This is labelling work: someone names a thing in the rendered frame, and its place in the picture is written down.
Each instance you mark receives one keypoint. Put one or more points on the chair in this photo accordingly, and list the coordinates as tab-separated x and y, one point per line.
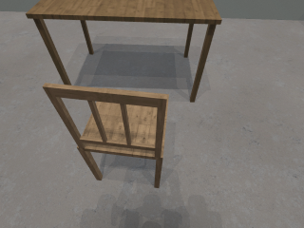
122	122

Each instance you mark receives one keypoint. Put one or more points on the table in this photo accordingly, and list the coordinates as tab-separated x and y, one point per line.
147	11

